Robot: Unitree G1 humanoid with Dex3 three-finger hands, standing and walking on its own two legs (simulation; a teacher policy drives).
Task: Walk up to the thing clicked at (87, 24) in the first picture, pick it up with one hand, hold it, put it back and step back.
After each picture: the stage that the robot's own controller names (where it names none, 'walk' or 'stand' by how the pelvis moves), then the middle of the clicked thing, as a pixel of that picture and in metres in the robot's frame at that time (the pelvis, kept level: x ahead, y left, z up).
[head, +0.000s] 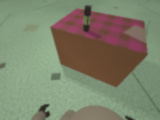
stand; (86, 19) +0.93 +0.08 +0.12
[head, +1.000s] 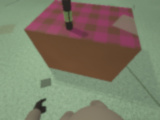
walk; (68, 15) +0.79 +0.19 +0.14
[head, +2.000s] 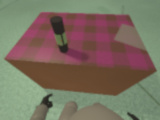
stand; (60, 37) +0.50 +0.22 +0.15
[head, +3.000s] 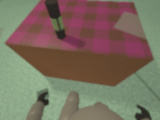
walk; (57, 22) +0.58 +0.27 +0.16
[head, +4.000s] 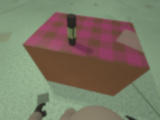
stand; (71, 31) +0.63 +0.19 +0.13
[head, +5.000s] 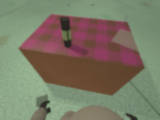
stand; (66, 33) +0.62 +0.22 +0.11
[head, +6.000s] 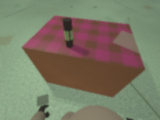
stand; (68, 34) +0.63 +0.21 +0.11
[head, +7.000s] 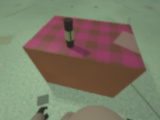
stand; (69, 34) +0.63 +0.21 +0.11
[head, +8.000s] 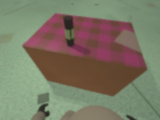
rise first; (69, 32) +0.63 +0.21 +0.11
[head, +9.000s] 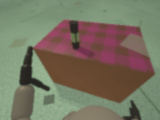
rise first; (74, 36) +0.64 +0.20 +0.12
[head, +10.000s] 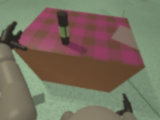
go down; (64, 30) +0.62 +0.19 +0.13
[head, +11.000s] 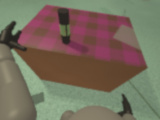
go down; (64, 28) +0.61 +0.19 +0.14
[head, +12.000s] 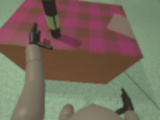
close in; (53, 20) +0.61 +0.22 +0.16
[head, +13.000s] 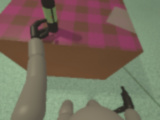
close; (50, 13) +0.63 +0.21 +0.18
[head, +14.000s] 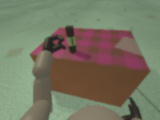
lift; (71, 40) +0.64 +0.21 +0.15
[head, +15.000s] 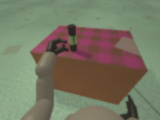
hold; (72, 39) +0.65 +0.20 +0.13
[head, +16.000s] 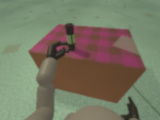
hold; (70, 38) +0.65 +0.21 +0.13
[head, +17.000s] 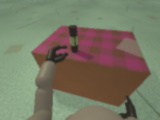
hold; (73, 40) +0.64 +0.19 +0.13
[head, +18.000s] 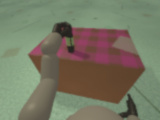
crouch; (69, 40) +0.65 +0.20 +0.13
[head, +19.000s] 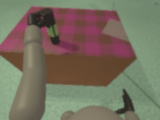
lower; (52, 29) +0.62 +0.22 +0.13
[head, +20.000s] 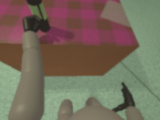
lower; (38, 10) +0.63 +0.23 +0.18
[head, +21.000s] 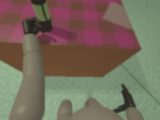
lower; (41, 10) +0.62 +0.22 +0.18
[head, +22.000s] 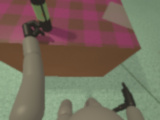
lower; (41, 10) +0.63 +0.22 +0.18
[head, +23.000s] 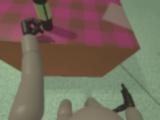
lower; (43, 9) +0.63 +0.22 +0.18
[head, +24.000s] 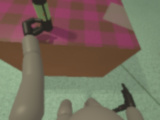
open; (42, 10) +0.63 +0.22 +0.18
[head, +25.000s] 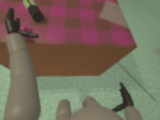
sink last; (31, 6) +0.79 +0.31 +0.09
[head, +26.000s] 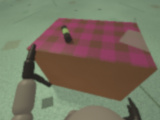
sink last; (66, 33) +0.77 +0.32 +0.07
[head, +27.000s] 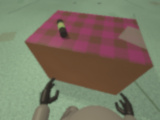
stand; (61, 27) +0.78 +0.35 +0.06
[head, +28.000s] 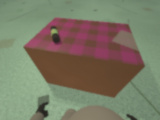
stand; (54, 34) +0.77 +0.41 +0.05
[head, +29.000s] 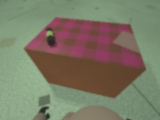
stand; (50, 36) +0.73 +0.45 +0.02
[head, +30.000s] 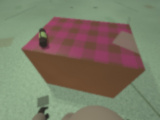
stand; (42, 37) +0.69 +0.51 +0.02
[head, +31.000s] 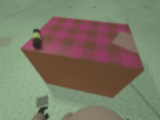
stand; (36, 37) +0.67 +0.56 +0.02
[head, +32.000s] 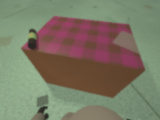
stand; (32, 38) +0.65 +0.59 +0.02
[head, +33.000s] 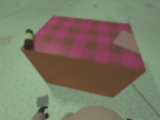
walk; (29, 38) +0.63 +0.61 +0.02
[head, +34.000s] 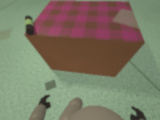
walk; (29, 24) +0.74 +0.65 +0.04
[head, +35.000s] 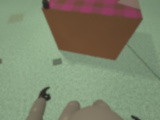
walk; (45, 1) +1.13 +0.59 +0.06
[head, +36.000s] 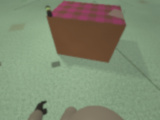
stand; (48, 11) +1.26 +0.64 +0.05
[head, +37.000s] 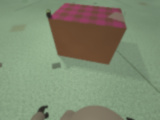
stand; (48, 13) +1.25 +0.65 +0.02
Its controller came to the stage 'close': yes
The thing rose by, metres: 0.00
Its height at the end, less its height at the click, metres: -0.68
